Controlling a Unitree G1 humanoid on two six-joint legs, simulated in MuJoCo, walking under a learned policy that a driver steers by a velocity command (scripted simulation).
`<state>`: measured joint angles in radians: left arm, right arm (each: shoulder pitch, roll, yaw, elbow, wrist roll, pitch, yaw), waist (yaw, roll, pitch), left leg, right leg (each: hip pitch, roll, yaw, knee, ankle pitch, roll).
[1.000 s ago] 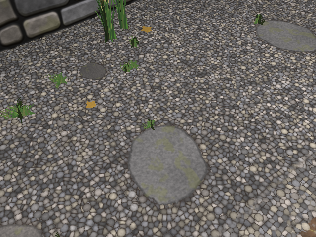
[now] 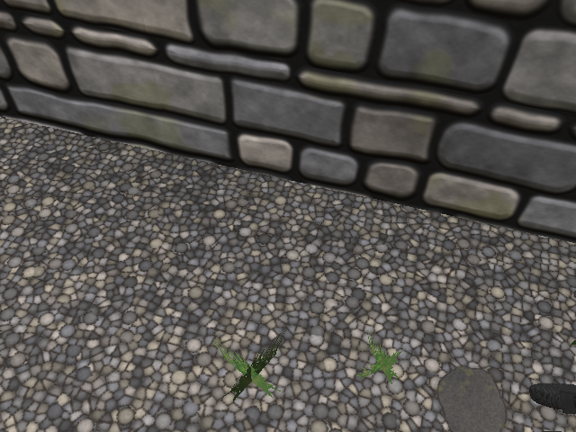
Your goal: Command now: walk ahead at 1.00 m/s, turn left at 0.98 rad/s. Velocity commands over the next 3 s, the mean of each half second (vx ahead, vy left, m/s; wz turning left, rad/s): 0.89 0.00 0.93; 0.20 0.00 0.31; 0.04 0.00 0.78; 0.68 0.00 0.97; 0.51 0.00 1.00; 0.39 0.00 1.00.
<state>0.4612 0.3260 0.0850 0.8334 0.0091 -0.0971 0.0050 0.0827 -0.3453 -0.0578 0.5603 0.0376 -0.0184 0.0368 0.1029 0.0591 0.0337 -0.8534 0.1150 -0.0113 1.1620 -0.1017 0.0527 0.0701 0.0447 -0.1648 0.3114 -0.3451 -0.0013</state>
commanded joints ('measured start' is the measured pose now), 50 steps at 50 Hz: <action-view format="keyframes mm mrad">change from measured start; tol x64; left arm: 1 -155 107 2 -93 -2 -32 8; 50 -250 93 -21 -108 23 77 69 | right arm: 1 -73 16 21 -72 -5 -18 28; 50 -15 -126 -20 58 -44 44 -63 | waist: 1 -62 -53 137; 50 -83 83 -6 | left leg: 1 60 6 36 -183 162 13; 7 727 -205 184 -348 3 143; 10 1388 125 -739 -677 -318 464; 24 481 -157 -310 -749 50 107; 31 190 -217 -267 456 -564 -114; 50 471 -1 -343 -825 -175 132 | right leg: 1 -168 -238 37 -182 529 -56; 7 -119 -290 -28 427 1633 -8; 10 -943 23 276 1415 -262 -14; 29 308 -440 643 282 1277 -224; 50 -404 -15 125 259 15 49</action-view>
